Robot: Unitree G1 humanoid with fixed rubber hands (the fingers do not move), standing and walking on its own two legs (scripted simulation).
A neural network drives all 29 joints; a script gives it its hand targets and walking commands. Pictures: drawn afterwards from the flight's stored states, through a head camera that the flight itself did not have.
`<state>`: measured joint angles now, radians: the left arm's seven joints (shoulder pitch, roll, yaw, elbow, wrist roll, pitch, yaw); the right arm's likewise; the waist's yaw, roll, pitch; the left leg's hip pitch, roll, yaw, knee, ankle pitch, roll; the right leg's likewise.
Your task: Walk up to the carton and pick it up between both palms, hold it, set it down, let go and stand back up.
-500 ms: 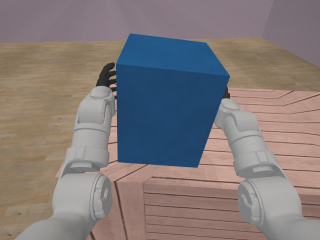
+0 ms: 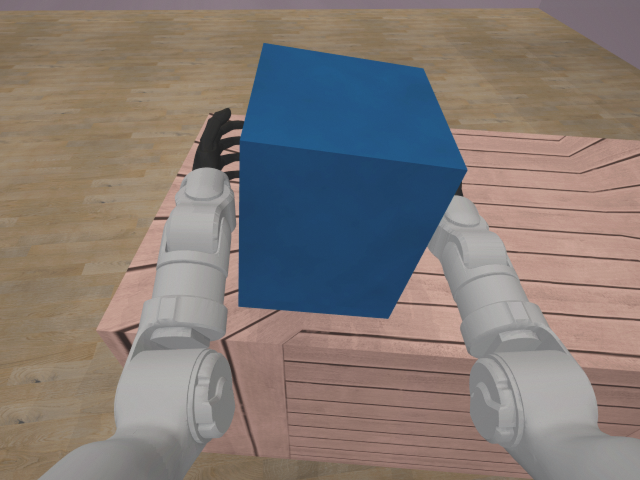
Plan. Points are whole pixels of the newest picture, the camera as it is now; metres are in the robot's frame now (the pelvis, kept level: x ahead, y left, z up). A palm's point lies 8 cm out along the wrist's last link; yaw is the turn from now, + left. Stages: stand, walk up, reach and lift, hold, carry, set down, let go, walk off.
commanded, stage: set down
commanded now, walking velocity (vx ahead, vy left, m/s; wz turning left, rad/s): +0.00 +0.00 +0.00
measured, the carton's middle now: (329, 189) +0.43 +0.01 +0.16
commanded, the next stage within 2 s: none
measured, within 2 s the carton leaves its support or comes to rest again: neither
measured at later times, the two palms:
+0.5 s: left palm (222, 182) +0.42 +0.15 +0.18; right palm (445, 210) +0.42 -0.14 +0.14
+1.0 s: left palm (240, 191) +0.44 +0.13 +0.14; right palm (448, 212) +0.44 -0.16 +0.11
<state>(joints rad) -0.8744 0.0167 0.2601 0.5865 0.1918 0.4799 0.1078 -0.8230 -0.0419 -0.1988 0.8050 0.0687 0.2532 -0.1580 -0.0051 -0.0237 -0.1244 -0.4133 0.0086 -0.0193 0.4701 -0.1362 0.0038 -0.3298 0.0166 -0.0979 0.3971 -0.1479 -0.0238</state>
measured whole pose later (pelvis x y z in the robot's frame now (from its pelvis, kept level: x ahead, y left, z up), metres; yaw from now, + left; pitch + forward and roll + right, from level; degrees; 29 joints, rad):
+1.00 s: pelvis +0.03 +0.00 +0.00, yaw +0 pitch +7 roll -2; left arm -0.79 -0.05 0.26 0.67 0.21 0.29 0.17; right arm -0.82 -0.07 -0.28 1.04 0.00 0.01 -0.05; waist -0.01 0.00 -0.12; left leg -0.41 0.01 -0.02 0.47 -0.17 0.00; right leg -0.33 0.02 -0.10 0.39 -0.19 -0.02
